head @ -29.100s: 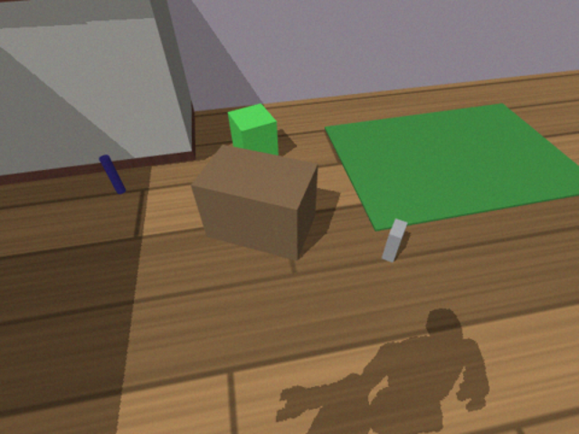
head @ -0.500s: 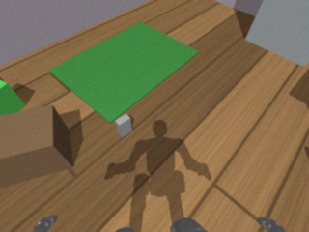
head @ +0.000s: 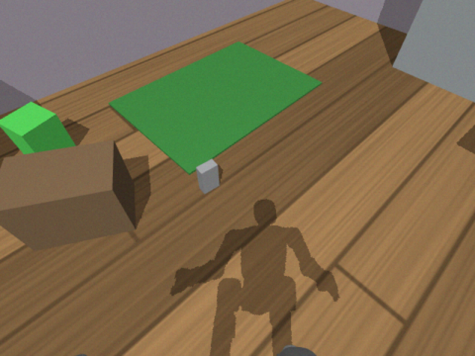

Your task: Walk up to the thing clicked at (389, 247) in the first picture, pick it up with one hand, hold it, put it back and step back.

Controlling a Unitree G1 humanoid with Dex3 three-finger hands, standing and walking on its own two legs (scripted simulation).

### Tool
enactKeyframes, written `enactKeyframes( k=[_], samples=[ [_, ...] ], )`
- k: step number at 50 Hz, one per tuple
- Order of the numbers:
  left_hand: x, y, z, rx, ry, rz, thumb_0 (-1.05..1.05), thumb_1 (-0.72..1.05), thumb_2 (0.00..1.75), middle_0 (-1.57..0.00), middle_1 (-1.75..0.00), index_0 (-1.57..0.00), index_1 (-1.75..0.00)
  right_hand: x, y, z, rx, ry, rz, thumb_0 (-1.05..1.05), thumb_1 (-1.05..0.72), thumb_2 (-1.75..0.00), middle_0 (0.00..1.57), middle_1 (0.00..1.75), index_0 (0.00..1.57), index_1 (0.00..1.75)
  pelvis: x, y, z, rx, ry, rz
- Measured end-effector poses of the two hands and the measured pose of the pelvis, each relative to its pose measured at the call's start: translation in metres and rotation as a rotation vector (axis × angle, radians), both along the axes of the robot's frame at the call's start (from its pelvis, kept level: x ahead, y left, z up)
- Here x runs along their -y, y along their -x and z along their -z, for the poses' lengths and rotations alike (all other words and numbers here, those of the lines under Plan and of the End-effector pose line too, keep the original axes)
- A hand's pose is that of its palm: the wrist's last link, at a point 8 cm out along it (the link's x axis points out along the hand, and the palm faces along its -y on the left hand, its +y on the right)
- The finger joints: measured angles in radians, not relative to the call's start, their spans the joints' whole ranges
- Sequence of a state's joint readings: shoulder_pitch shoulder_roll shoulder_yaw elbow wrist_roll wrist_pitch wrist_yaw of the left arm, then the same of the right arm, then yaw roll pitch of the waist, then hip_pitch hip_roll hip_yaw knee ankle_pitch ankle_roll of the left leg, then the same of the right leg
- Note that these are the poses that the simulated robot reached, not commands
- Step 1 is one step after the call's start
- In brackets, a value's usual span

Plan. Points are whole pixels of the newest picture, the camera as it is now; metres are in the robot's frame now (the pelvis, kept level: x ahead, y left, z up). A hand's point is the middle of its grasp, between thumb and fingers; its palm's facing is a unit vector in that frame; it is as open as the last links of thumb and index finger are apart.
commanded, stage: step back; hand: left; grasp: from the side
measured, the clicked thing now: (208, 176) +1.01 +0.17 -0.67
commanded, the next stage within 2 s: stand in 0.90 s
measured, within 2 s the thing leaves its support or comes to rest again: neither
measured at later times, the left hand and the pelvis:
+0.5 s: hand out of the picture +0.03 +0.26 -0.14, palm faces +0.03 -0.94 -0.34, open 7.4 cm; pelvis -0.02 +0.00 +0.01, yaw +0 degrees
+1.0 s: hand out of the picture +0.10 +0.25 -0.13, palm faces +0.02 -0.94 -0.34, open 7.4 cm; pelvis +0.00 -0.01 +0.02, yaw +0 degrees
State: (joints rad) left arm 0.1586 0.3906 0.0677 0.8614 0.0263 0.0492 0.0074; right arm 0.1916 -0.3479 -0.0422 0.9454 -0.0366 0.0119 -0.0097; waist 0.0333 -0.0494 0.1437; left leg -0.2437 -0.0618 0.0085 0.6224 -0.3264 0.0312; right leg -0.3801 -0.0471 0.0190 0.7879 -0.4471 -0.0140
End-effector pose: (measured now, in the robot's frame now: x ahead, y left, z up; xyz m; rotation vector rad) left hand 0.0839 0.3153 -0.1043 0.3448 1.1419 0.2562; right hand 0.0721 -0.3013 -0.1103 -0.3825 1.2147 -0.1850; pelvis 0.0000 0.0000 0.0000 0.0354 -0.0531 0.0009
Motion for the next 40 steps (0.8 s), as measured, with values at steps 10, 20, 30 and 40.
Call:
enactKeyframes(
  k=[10, 20, 30, 40],
  samples=[
    [0.018, 0.053, 0.000, -0.065, 0.036, 0.001, 0.00, 0.91, 0.90, -0.20, -0.30, -0.20, -0.30, 0.009, 0.016, -0.010, 0.100, -0.029, 0.023, 0.00, -0.90, -0.89, 0.21, 0.30, 0.21, 0.30, 0.012, 0.028, -0.007, 0.004, 0.052, 0.034],
    [0.016, 0.078, -0.002, -0.080, 0.044, -0.043, 0.00, 0.90, 0.90, -0.21, -0.30, -0.20, -0.30, 0.017, 0.022, -0.012, 0.048, -0.005, 0.008, 0.00, -0.91, -0.90, 0.20, 0.30, 0.21, 0.30, 0.005, 0.028, -0.010, -0.013, 0.041, -0.009],
    [0.009, 0.041, -0.001, -0.054, 0.058, -0.017, 0.00, 0.91, 0.90, -0.20, -0.30, -0.20, -0.30, -0.009, 0.011, -0.015, 0.044, -0.045, 0.023, 0.00, -0.90, -0.90, 0.20, 0.30, 0.21, 0.30, 0.002, 0.016, -0.016, -0.013, 0.046, 0.006],
    [0.016, 0.003, -0.011, 0.004, 0.045, 0.006, 0.00, 0.91, 0.90, -0.20, -0.30, -0.20, -0.30, -0.012, -0.024, -0.015, 0.097, -0.067, 0.016, 0.00, -0.90, -0.90, 0.20, 0.30, 0.21, 0.30, 0.004, 0.008, -0.019, -0.015, 0.045, -0.003]
  ],
)
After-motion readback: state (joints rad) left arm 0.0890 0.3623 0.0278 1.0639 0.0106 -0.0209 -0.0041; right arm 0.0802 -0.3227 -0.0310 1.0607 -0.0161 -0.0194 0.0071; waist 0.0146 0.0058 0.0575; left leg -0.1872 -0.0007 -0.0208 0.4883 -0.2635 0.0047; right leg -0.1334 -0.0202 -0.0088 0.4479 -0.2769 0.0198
